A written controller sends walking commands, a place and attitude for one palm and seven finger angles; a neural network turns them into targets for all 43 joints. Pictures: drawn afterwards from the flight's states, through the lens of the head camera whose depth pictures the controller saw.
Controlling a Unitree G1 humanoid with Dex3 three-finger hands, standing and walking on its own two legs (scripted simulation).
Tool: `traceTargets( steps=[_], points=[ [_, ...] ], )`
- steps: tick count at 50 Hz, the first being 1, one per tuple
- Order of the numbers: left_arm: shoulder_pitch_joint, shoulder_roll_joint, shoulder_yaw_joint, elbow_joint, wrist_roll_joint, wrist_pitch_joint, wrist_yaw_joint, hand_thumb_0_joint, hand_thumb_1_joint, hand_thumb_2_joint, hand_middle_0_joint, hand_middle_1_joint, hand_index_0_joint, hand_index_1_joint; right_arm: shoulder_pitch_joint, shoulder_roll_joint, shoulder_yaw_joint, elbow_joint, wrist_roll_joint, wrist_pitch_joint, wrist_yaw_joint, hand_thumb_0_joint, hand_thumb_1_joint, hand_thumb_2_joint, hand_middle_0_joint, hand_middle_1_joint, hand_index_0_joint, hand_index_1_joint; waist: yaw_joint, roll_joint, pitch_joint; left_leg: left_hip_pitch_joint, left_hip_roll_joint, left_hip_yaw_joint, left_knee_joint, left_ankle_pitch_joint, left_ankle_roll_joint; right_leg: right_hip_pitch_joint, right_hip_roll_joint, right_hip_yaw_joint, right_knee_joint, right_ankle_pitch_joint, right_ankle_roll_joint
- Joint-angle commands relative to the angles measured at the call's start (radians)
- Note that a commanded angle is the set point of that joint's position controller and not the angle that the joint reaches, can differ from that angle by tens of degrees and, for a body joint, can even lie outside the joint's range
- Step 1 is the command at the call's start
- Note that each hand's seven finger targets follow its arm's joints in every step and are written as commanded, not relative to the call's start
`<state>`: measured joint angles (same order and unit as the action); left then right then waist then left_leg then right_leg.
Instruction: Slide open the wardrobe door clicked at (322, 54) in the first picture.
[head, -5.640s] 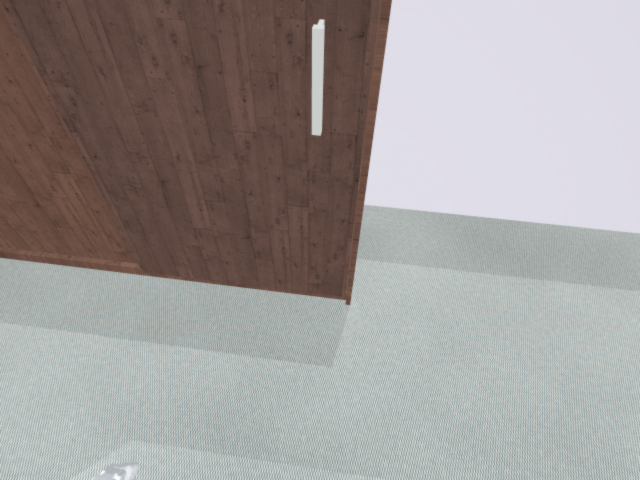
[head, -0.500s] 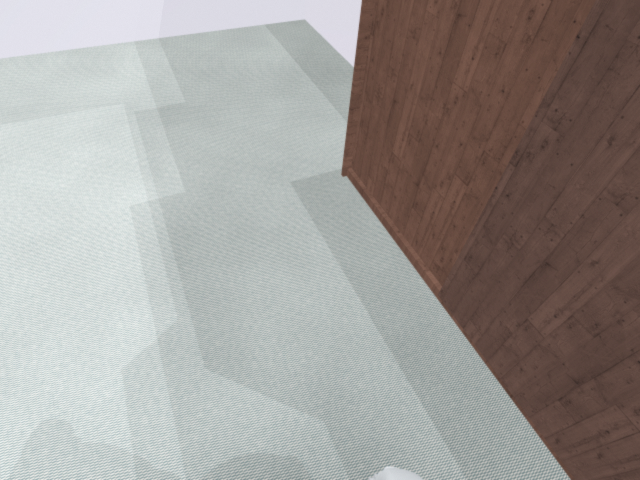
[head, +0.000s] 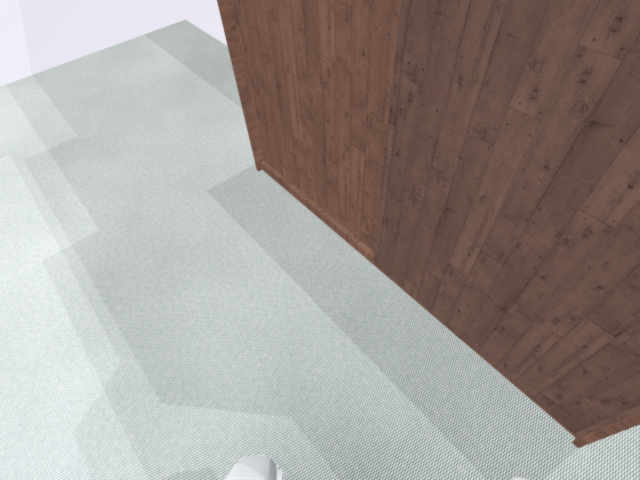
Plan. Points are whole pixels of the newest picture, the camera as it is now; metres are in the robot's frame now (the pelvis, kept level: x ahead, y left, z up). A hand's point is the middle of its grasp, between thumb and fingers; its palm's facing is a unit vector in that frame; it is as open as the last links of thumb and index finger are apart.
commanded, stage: turn to face it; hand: right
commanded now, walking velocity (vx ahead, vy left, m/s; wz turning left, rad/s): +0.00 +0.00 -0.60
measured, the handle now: out of the picture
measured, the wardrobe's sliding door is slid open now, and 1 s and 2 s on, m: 0.00 0.00 0.00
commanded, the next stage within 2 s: take the last steps up to it in 1.18 s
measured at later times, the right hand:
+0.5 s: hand out of the picture +0.03 -0.16 -0.15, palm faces +0.30 +0.91 -0.28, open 7.4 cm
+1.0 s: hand out of the picture -0.11 -0.25 -0.17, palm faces +0.57 +0.79 -0.22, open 7.4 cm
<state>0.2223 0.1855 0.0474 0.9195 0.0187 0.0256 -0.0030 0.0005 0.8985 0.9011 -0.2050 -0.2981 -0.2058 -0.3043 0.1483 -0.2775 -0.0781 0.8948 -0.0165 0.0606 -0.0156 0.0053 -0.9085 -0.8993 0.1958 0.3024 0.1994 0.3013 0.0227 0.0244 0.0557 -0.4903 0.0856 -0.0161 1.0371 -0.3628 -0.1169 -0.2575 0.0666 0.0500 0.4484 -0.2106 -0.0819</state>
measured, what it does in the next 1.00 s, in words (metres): steps on the spot, turning right: left foot, then right foot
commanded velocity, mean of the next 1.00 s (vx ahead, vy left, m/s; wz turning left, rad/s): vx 0.00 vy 0.00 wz -0.52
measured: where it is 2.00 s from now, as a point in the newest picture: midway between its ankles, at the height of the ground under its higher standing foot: outside the picture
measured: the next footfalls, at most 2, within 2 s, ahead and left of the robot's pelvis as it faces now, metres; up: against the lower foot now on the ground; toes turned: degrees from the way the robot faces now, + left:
left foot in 0.26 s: +0.05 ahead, +0.16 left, +0.00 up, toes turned -10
right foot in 0.70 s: -0.04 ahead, -0.10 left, +0.00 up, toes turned -32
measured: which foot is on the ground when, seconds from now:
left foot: up 0.00-0.24, down 0.26-0.70, up 0.72-1.00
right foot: down 0.00-0.26, up 0.28-0.68, down 0.70-1.00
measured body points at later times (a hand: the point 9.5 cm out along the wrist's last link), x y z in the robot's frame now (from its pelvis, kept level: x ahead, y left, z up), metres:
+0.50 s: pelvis -0.01 +0.05 +0.00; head +0.02 +0.07 +0.45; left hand +0.11 +0.31 -0.16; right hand +0.01 -0.21 -0.13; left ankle +0.01 +0.17 -0.74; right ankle -0.06 -0.09 -0.66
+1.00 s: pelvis -0.05 -0.03 +0.00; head -0.05 -0.07 +0.45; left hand +0.16 +0.13 -0.12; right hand -0.14 -0.29 -0.16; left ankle +0.04 +0.14 -0.65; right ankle -0.07 -0.08 -0.74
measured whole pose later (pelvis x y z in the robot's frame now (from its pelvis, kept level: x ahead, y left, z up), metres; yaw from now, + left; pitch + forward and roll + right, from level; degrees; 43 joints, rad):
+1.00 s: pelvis -0.05 -0.03 +0.00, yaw -33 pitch +0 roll +3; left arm 0.18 0.18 0.03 0.91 0.01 0.02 0.00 0.00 0.90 0.90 -0.20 -0.30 -0.21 -0.30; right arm 0.19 -0.28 -0.07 0.92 -0.02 0.06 -0.01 0.01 -0.91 -0.90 0.20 0.30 0.20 0.30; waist -0.01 0.04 0.06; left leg -0.49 0.10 0.01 1.12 -0.33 -0.11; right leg -0.22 0.04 0.01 0.44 -0.21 -0.09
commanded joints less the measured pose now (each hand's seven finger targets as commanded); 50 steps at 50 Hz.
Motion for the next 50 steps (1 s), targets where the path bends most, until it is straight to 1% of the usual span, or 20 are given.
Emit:
traceTargets(
  steps=[1, 8, 11, 12, 13, 14, 15, 16, 19, 23, 29, 31, 33, 34, 35, 36, 37, 40, 42, 50],
  points=[
    [0.069, 0.234, 0.068, -0.045, 0.005, -0.017, 0.016, 0.000, 0.900, 0.900, -0.200, -0.300, -0.200, -0.300, -0.072, -0.059, -0.011, -0.104, 0.005, -0.032, -0.009, 0.000, -0.900, -0.900, 0.200, 0.300, 0.200, 0.300, 0.031, -0.146, -0.107, -0.073, -0.015, -0.021, -0.078, -0.050, 0.008, 0.186, -0.281, 0.354, -0.090, 0.401, -0.102],
    [0.035, 0.235, 0.078, -0.052, 0.008, -0.004, 0.013, 0.000, 0.900, 0.900, -0.200, -0.300, -0.200, -0.300, -0.045, -0.048, -0.004, -0.117, 0.015, -0.040, -0.017, 0.000, -0.900, -0.900, 0.200, 0.300, 0.200, 0.300, 0.005, -0.179, -0.119, 0.141, -0.083, -0.013, -0.331, -0.051, 0.038, 0.070, -0.232, 0.427, -0.043, 0.452, -0.088],
    [0.011, 0.214, 0.078, -0.063, -0.005, -0.002, 0.007, 0.000, 0.900, 0.900, -0.200, -0.300, -0.200, -0.300, 0.045, -0.075, -0.012, -0.100, 0.019, -0.055, -0.024, 0.000, -0.900, -0.900, 0.200, 0.300, 0.200, 0.300, -0.041, -0.120, -0.160, 0.411, -0.055, -0.020, -0.654, 0.166, 0.054, -0.078, -0.155, 0.391, 0.034, 0.275, -0.005],
    [0.033, 0.164, 0.072, -0.067, -0.015, -0.003, 0.001, 0.000, 0.900, 0.900, -0.200, -0.300, -0.200, -0.300, 0.064, -0.138, -0.024, -0.098, 0.009, -0.064, -0.029, 0.000, -0.900, -0.900, 0.200, 0.300, 0.200, 0.300, -0.046, 0.042, -0.189, 0.584, 0.123, -0.170, -0.745, 0.155, 0.101, -0.246, -0.083, 0.281, 0.158, 0.015, 0.060],
    [0.034, 0.127, 0.068, -0.091, -0.013, -0.003, 0.002, 0.000, 0.900, 0.900, -0.200, -0.300, -0.200, -0.300, 0.057, -0.208, -0.033, -0.107, -0.004, -0.066, -0.033, 0.000, -0.900, -0.900, 0.200, 0.300, 0.200, 0.300, -0.053, 0.275, -0.156, 0.594, 0.372, -0.403, -0.768, 0.246, 0.214, -0.396, 0.041, 0.067, 0.388, -0.341, 0.130],
    [0.023, 0.179, 0.081, -0.092, 0.004, 0.003, 0.003, 0.000, 0.900, 0.900, -0.200, -0.300, -0.200, -0.300, 0.055, -0.192, -0.026, -0.113, 0.000, -0.061, -0.032, 0.000, -0.900, -0.900, 0.200, 0.300, 0.200, 0.300, -0.044, 0.178, -0.134, 0.446, 0.418, -0.363, -0.759, 0.288, 0.280, -0.353, -0.003, 0.061, 0.572, -0.375, 0.124],
    [0.042, 0.180, 0.084, -0.068, 0.007, 0.019, -0.004, 0.000, 0.900, 0.900, -0.200, -0.300, -0.200, -0.300, -0.014, -0.145, -0.017, -0.129, 0.001, -0.061, -0.032, 0.000, -0.900, -0.900, 0.200, 0.300, 0.200, 0.300, -0.004, 0.110, -0.085, 0.338, 0.342, -0.256, -0.781, 0.173, 0.267, -0.324, -0.029, 0.068, 0.687, -0.287, 0.126],
    [0.049, 0.165, 0.082, -0.049, 0.009, 0.031, -0.011, 0.000, 0.900, 0.900, -0.200, -0.300, -0.200, -0.300, -0.062, -0.123, -0.014, -0.134, 0.003, -0.062, -0.029, 0.000, -0.900, -0.900, 0.200, 0.300, 0.200, 0.300, 0.015, 0.143, -0.051, 0.286, 0.288, -0.213, -0.789, 0.131, 0.242, -0.318, -0.049, 0.044, 0.741, -0.247, 0.135],
    [0.042, 0.149, 0.073, -0.039, 0.008, 0.036, -0.026, 0.000, 0.900, 0.900, -0.200, -0.300, -0.200, -0.300, -0.053, -0.079, 0.003, -0.125, 0.001, -0.070, -0.022, 0.000, -0.900, -0.900, 0.200, 0.300, 0.200, 0.300, 0.023, 0.129, 0.014, 0.273, 0.211, -0.032, -0.744, 0.288, 0.208, -0.331, -0.081, -0.013, 0.788, -0.148, 0.155],
    [-0.043, 0.145, 0.065, -0.061, 0.003, 0.040, -0.028, 0.000, 0.900, 0.900, -0.200, -0.300, -0.200, -0.300, 0.062, -0.104, -0.003, -0.085, -0.005, -0.070, -0.021, 0.000, -0.900, -0.900, 0.200, 0.300, 0.200, 0.300, -0.030, 0.172, 0.003, 0.353, 0.234, 0.009, -0.717, 0.388, 0.220, -0.322, -0.098, -0.053, 0.674, -0.176, 0.172],
    [-0.129, 0.133, 0.044, -0.092, -0.006, 0.028, -0.032, 0.000, 0.900, 0.900, -0.200, -0.300, -0.200, -0.300, 0.112, -0.159, -0.020, -0.070, -0.016, -0.058, -0.016, 0.000, -0.900, -0.900, 0.200, 0.300, 0.200, 0.300, -0.062, 0.221, -0.035, 0.381, 0.269, 0.067, -0.643, 0.512, 0.231, -0.197, -0.097, -0.131, 0.393, -0.229, 0.158],
    [-0.111, 0.132, 0.038, -0.092, -0.010, 0.018, -0.029, 0.000, 0.900, 0.900, -0.200, -0.300, -0.200, -0.300, 0.116, -0.175, -0.026, -0.065, -0.017, -0.054, -0.014, 0.000, -0.900, -0.900, 0.200, 0.300, 0.200, 0.300, -0.059, 0.233, -0.076, 0.404, 0.272, 0.093, -0.583, 0.578, 0.216, -0.132, -0.080, -0.155, 0.282, -0.215, 0.143],
    [-0.037, 0.159, 0.044, -0.077, -0.008, 0.006, -0.027, 0.000, 0.900, 0.900, -0.200, -0.300, -0.200, -0.300, 0.102, -0.172, -0.030, -0.059, -0.007, -0.048, -0.012, 0.000, -0.900, -0.900, 0.200, 0.300, 0.200, 0.300, -0.016, 0.164, -0.120, 0.357, 0.256, 0.151, -0.455, 0.529, 0.155, 0.030, -0.077, -0.157, 0.065, -0.046, 0.129],
    [0.032, 0.223, 0.059, -0.062, -0.004, -0.007, -0.026, 0.000, 0.900, 0.900, -0.200, -0.300, -0.200, -0.300, 0.114, -0.148, -0.025, -0.069, 0.001, -0.044, -0.009, 0.000, -0.900, -0.900, 0.200, 0.300, 0.200, 0.300, 0.024, 0.003, -0.185, 0.222, 0.217, 0.188, -0.266, 0.400, 0.100, 0.224, -0.149, -0.060, -0.045, 0.135, 0.100],
    [0.095, 0.346, 0.091, -0.059, 0.000, -0.018, -0.018, 0.000, 0.900, 0.900, -0.200, -0.300, -0.200, -0.300, 0.103, -0.070, -0.006, -0.109, 0.008, -0.043, 0.000, 0.000, -0.900, -0.900, 0.200, 0.300, 0.200, 0.300, 0.061, -0.337, -0.213, -0.101, 0.060, 0.197, -0.028, -0.230, 0.014, 0.387, -0.451, 0.326, -0.060, 0.594, -0.027],
    [0.156, 0.371, 0.092, -0.028, -0.010, -0.010, -0.009, 0.000, 0.900, 0.900, -0.200, -0.300, -0.200, -0.300, 0.043, -0.071, 0.005, -0.120, -0.001, -0.032, -0.008, 0.000, -0.900, -0.900, 0.200, 0.300, 0.200, 0.300, 0.085, -0.283, -0.236, -0.108, 0.047, 0.081, 0.075, -0.320, 0.026, 0.351, -0.506, 0.319, -0.034, 0.804, -0.113],
    [0.127, 0.335, 0.081, -0.027, -0.006, -0.012, 0.001, 0.000, 0.900, 0.900, -0.200, -0.300, -0.200, -0.300, 0.038, -0.073, 0.004, -0.108, -0.003, -0.024, -0.011, 0.000, -0.900, -0.900, 0.200, 0.300, 0.200, 0.300, 0.065, -0.245, -0.214, -0.112, 0.068, 0.052, 0.120, -0.262, 0.032, 0.328, -0.468, 0.243, -0.034, 0.786, -0.114],
    [-0.010, 0.248, 0.050, -0.064, 0.001, -0.016, 0.018, 0.000, 0.900, 0.900, -0.200, -0.300, -0.200, -0.300, 0.030, -0.083, -0.006, -0.060, 0.000, -0.027, -0.005, 0.000, -0.900, -0.900, 0.200, 0.300, 0.200, 0.300, 0.018, -0.211, -0.100, -0.089, 0.059, 0.017, 0.166, -0.096, 0.023, 0.175, -0.344, 0.163, -0.056, 0.627, -0.073],
    [-0.035, 0.232, 0.041, -0.072, -0.003, -0.021, 0.018, 0.000, 0.900, 0.900, -0.200, -0.300, -0.200, -0.300, 0.072, -0.077, -0.007, -0.039, 0.000, -0.024, 0.001, 0.000, -0.900, -0.900, 0.200, 0.300, 0.200, 0.300, -0.009, -0.182, -0.093, -0.063, 0.041, 0.029, 0.154, -0.028, 0.019, 0.156, -0.297, 0.127, -0.080, 0.557, -0.053],
    [0.032, 0.205, 0.040, -0.049, -0.003, -0.024, 0.022, 0.000, 0.900, 0.900, -0.200, -0.300, -0.200, -0.300, 0.043, -0.066, -0.008, -0.034, -0.003, -0.018, -0.007, 0.000, -0.900, -0.900, 0.200, 0.300, 0.200, 0.300, -0.001, -0.135, -0.067, -0.069, 0.023, 0.001, 0.071, 0.035, 0.004, 0.153, -0.286, 0.233, -0.160, 0.315, -0.055]
  ],
)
